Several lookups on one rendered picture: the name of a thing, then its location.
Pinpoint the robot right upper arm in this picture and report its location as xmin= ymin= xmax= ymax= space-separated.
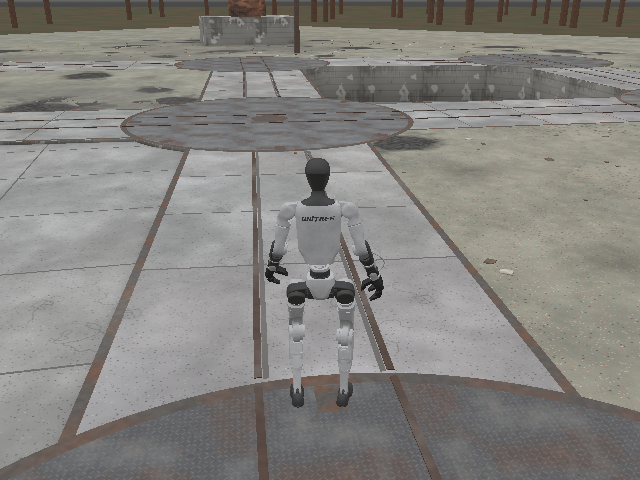
xmin=339 ymin=201 xmax=368 ymax=256

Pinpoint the left robot hand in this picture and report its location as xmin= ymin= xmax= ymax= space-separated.
xmin=265 ymin=266 xmax=288 ymax=284

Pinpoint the right robot forearm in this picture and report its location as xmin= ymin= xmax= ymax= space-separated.
xmin=359 ymin=240 xmax=380 ymax=281

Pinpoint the robot left upper arm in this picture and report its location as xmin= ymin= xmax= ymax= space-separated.
xmin=272 ymin=201 xmax=298 ymax=256

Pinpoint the left robot shin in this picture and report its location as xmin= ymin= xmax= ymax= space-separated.
xmin=288 ymin=325 xmax=303 ymax=394

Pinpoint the robot right foot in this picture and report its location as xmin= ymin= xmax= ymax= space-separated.
xmin=336 ymin=382 xmax=353 ymax=407

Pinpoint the right robot hand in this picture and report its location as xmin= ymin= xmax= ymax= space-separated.
xmin=361 ymin=275 xmax=384 ymax=301

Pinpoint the left robot forearm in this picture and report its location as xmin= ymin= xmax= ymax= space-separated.
xmin=267 ymin=240 xmax=283 ymax=271

